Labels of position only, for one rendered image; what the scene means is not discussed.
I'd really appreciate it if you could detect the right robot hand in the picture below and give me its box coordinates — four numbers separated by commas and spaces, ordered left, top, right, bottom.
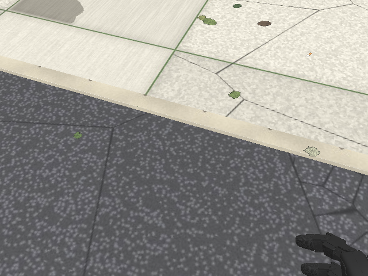
295, 232, 368, 276

